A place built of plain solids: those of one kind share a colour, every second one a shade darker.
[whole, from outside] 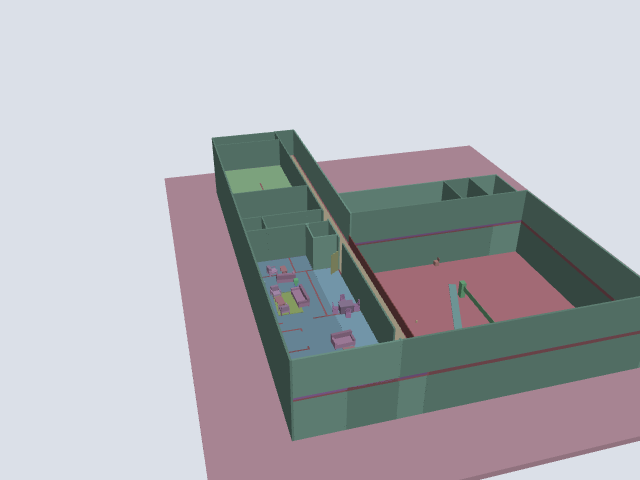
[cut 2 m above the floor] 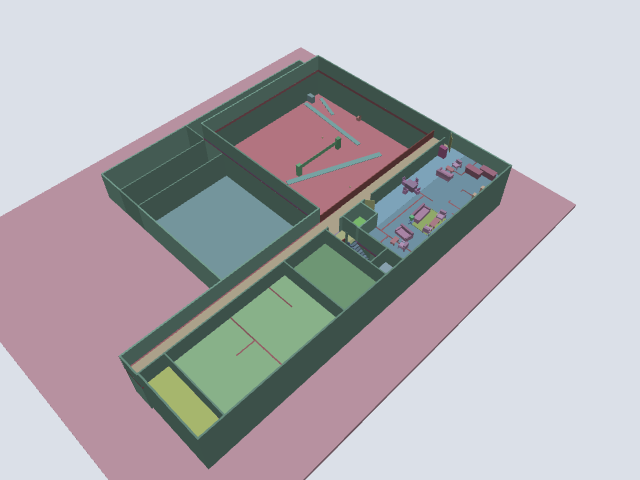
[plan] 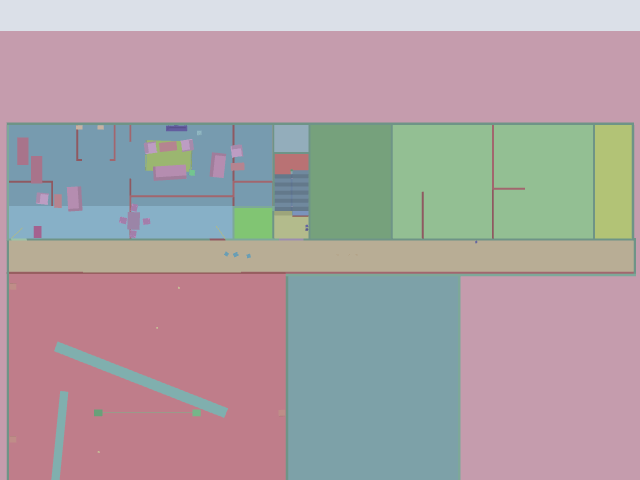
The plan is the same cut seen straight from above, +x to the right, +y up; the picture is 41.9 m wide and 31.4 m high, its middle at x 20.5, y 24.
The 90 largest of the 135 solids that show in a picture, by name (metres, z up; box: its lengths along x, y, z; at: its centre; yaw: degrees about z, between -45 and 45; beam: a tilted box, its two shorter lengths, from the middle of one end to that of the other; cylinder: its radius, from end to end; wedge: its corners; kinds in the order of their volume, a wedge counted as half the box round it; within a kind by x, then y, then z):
{
 "under_1": {"box": [53.18, 43.68, 0.5], "at": [20.59, 15.84, -0.52]},
 "wall_1": {"box": [0.16, 18.19, 3.69], "at": [0.08, 12.7, 1.54]},
 "wall_2": {"box": [0.16, 20.37, 3.26], "at": [0.08, 13.79, 5.32]},
 "wall_3": {"box": [0.16, 2.05, 3.69], "at": [0.08, 22.95, 1.54]},
 "wall_4": {"box": [0.16, 3.65, 3.69], "at": [0.08, 25.92, 1.54]},
 "wall_5": {"box": [0.16, 7.42, 3.26], "at": [0.08, 27.81, 5.32]},
 "wall_6": {"box": [0.16, 3.65, 3.69], "at": [0.08, 29.7, 1.54]},
 "wall_7": {"box": [3.04, 0.13, 3.69], "at": [1.52, 27.81, 1.54]},
 "wall_8": {"box": [4.54, 0.13, 3.69], "at": [2.27, 24.04, 1.54]},
 "wall_9": {"box": [4.99, 0.13, 3.69], "at": [2.49, 21.86, 1.54]},
 "wall_10": {"box": [11.97, 0.13, 3.26], "at": [7.3, 24.04, 5.32]},
 "wall_11": {"box": [18.42, 0.16, 3.26], "at": [9.21, 3.52, 5.32]},
 "wall_12": {"box": [29.69, 0.16, 3.69], "at": [14.85, 0.08, 1.54]},
 "wall_13": {"box": [29.69, 0.13, 3.69], "at": [14.85, 3.54, 1.54]},
 "wall_14": {"box": [0.13, 2.0, 3.26], "at": [14.85, 25.1, 5.32]},
 "wall_15": {"box": [3.52, 0.13, 3.26], "at": [16.06, 24.04, 5.32]},
 "wall_16": {"box": [2.76, 0.13, 3.26], "at": [16.16, 26.16, 5.32]},
 "wall_17": {"box": [0.13, 1.8, 7.25], "at": [17.43, 25.0, 3.32]},
 "wall_18": {"box": [0.13, 1.77, 7.25], "at": [17.43, 30.64, 3.32]},
 "wall_19": {"box": [0.17, 1.85, 3.69], "at": [17.45, 26.82, 1.54]},
 "wall_20": {"box": [0.17, 3.39, 3.26], "at": [17.45, 27.93, 5.32]},
 "wall_21": {"box": [0.13, 3.31, 3.69], "at": [18.32, 1.81, 1.54]},
 "wall_22": {"box": [0.13, 3.11, 3.69], "at": [18.32, 5.16, 1.54]},
 "wall_23": {"box": [0.13, 14.95, 3.69], "at": [18.32, 14.31, 1.54]},
 "wall_24": {"box": [0.16, 18.03, 3.26], "at": [18.34, 12.62, 5.32]},
 "wall_25": {"box": [2.51, 0.13, 7.25], "at": [18.62, 29.68, 3.32]},
 "wall_26": {"box": [0.13, 5.52, 7.25], "at": [19.82, 26.86, 3.32]},
 "wall_27": {"box": [0.13, 1.77, 7.25], "at": [19.82, 30.64, 3.32]},
 "wall_28": {"box": [41.05, 0.16, 7.25], "at": [20.52, 31.6, 3.32]},
 "wall_29": {"box": [11.43, 0.13, 3.69], "at": [23.98, 6.78, 1.54]},
 "wall_30": {"box": [0.13, 7.42, 3.26], "at": [25.2, 27.81, 5.32]},
 "wall_31": {"box": [0.16, 3.31, 3.69], "at": [29.61, 1.81, 1.54]},
 "wall_32": {"box": [0.16, 3.11, 3.69], "at": [29.61, 5.16, 1.54]},
 "wall_33": {"box": [0.16, 14.92, 3.69], "at": [29.61, 14.3, 1.54]},
 "wall_34": {"box": [22.92, 0.16, 3.26], "at": [29.72, 21.71, 5.32]},
 "wall_35": {"box": [21.76, 0.13, 7.25], "at": [30.3, 24.04, 3.32]},
 "wall_36": {"box": [0.13, 7.42, 7.25], "at": [38.42, 27.81, 3.32]},
 "wall_37": {"box": [0.16, 7.39, 7.25], "at": [40.97, 27.82, 3.32]},
 "wall_38": {"box": [0.16, 2.18, 3.26], "at": [41.1, 22.88, 5.32]},
 "wall_39": {"box": [0.16, 2.05, 3.69], "at": [41.1, 22.95, 1.54]},
 "floor_sports_hall_1": {"box": [18.1, 18.19, 0.5], "at": [9.21, 12.7, -0.25]},
 "floor_studio_1": {"box": [11.14, 14.95, 0.5], "at": [23.96, 14.31, -0.25]},
 "stair_1": {"box": [1.05, 0.27, 3.81], "at": [18.07, 26.03, 1.61]},
 "stair_2": {"box": [1.05, 0.53, 3.64], "at": [18.07, 26.17, 1.52]},
 "stair_3": {"box": [1.05, 0.8, 3.46], "at": [18.07, 26.3, 1.43]},
 "stair_4": {"box": [1.05, 1.07, 3.29], "at": [18.07, 26.43, 1.34]},
 "stair_5": {"box": [1.05, 1.33, 3.11], "at": [18.07, 26.57, 1.26]},
 "stair_6": {"box": [1.05, 1.6, 2.94], "at": [18.07, 26.7, 1.17]},
 "stair_7": {"box": [1.05, 1.86, 2.76], "at": [18.07, 26.83, 1.08]},
 "stair_8": {"box": [1.05, 2.13, 2.58], "at": [18.07, 26.97, 0.99]},
 "stair_9": {"box": [1.05, 2.4, 2.41], "at": [18.07, 27.1, 0.9]},
 "stair_10": {"box": [1.05, 2.66, 0.48], "at": [19.23, 27.23, -0.06]},
 "stair_11": {"box": [1.05, 2.4, 0.65], "at": [19.23, 27.37, 0.03]},
 "stair_12": {"box": [1.05, 2.13, 0.83], "at": [19.23, 27.5, 0.11]},
 "stair_13": {"box": [1.05, 1.86, 1.0], "at": [19.23, 27.63, 0.2]},
 "stair_14": {"box": [1.05, 1.6, 1.18], "at": [19.23, 27.76, 0.29]},
 "stair_15": {"box": [1.05, 1.33, 1.35], "at": [19.23, 27.9, 0.38]},
 "stair_16": {"box": [1.05, 1.07, 1.53], "at": [19.23, 28.03, 0.46]},
 "stair_17": {"box": [1.05, 0.8, 1.71], "at": [19.23, 28.16, 0.55]},
 "stair_18": {"box": [1.05, 0.53, 1.88], "at": [19.23, 28.3, 0.64]},
 "stair_19": {"box": [1.05, 0.27, 2.06], "at": [19.23, 28.43, 0.73]},
 "upper_floor_fitness_1": {"box": [14.62, 2.13, 0.16], "at": [7.47, 25.16, 3.61]},
 "upper_floor_fitness_2": {"box": [17.21, 5.29, 0.16], "at": [8.77, 28.88, 3.61]},
 "upper_floor_studio_1": {"box": [13.1, 7.42, 0.16], "at": [31.81, 27.81, 3.61]},
 "upper_floor_gallery_1": {"box": [40.86, 2.18, 0.16], "at": [20.59, 22.88, 3.61]},
 "upper_floor_staff_1": {"box": [5.25, 7.42, 0.16], "at": [22.5, 27.81, 3.61]},
 "stair_landing_1": {"box": [1.05, 1.32, 2.23], "at": [18.06, 28.96, 0.82]},
 "stair_landing_2": {"box": [1.16, 1.06, 2.23], "at": [19.17, 29.09, 0.82]},
 "wall_band_1": {"box": [0.16, 18.19, 0.31], "at": [0.08, 12.7, 3.53]},
 "wall_band_2": {"box": [18.42, 0.13, 0.31], "at": [9.21, 3.54, 3.53]},
 "wall_band_3": {"box": [0.13, 14.95, 0.31], "at": [18.32, 14.31, 3.53]},
 "wall_band_4": {"box": [25.84, 0.13, 0.31], "at": [28.26, 21.86, 3.53]},
 "upper_floor_escape_1": {"box": [2.4, 7.42, 0.16], "at": [39.69, 27.81, 3.61]},
 "floor_stair_hall_1": {"box": [2.25, 1.8, 0.5], "at": [18.62, 25.0, -0.25]},
 "sofa_1": {"box": [0.93, 1.6, 0.34], "at": [4.45, 26.69, 3.97], "yaw": 3.5},
 "sofa_2": {"box": [2.16, 0.93, 0.34], "at": [10.67, 28.41, 3.97], "yaw": 3.7},
 "sofa_3": {"box": [0.93, 1.6, 0.34], "at": [13.82, 28.89, 3.97], "yaw": -6.1},
 "trestle_table_1": {"box": [0.71, 1.64, 0.71], "at": [1.06, 29.8, 4.04]},
 "trestle_table_2": {"box": [0.71, 1.64, 0.71], "at": [1.96, 28.6, 4.04]},
 "stair_guard_1": {"box": [18.1, 0.08, 0.99], "at": [9.21, 21.83, 4.18]},
 "wall_foot_1": {"box": [0.16, 20.37, 0.17], "at": [0.08, 13.79, 3.61]},
 "wall_foot_2": {"box": [0.16, 18.03, 0.17], "at": [18.34, 12.62, 3.61]},
 "upper_floor_1": {"box": [2.46, 2.0, 0.16], "at": [16.14, 25.1, 3.61]},
 "disc_markers_1": {"box": [11.97, 0.68, 0.08], "at": [8.79, 14.86, 0.03], "yaw": -21.4},
 "upper_floor_sback_1": {"box": [2.25, 1.77, 0.16], "at": [18.62, 30.64, 3.61]},
 "kitchen_table_1": {"box": [0.71, 1.06, 0.72], "at": [8.31, 25.25, 4.05], "yaw": -2.2},
 "upper_floor_landing_1": {"box": [2.25, 1.5, 0.16], "at": [18.62, 24.85, 3.61]},
 "tea_trolley_1": {"box": [0.5, 0.8, 1.3], "at": [2.03, 24.52, 4.34]},
 "rug_1": {"box": [2.9, 2.0, 0.08], "at": [10.6, 29.49, 3.66], "yaw": -1.5},
 "ball_cart_1": {"box": [0.54, 0.88, 0.96], "at": [1.95, 4.09, 0.48]}
}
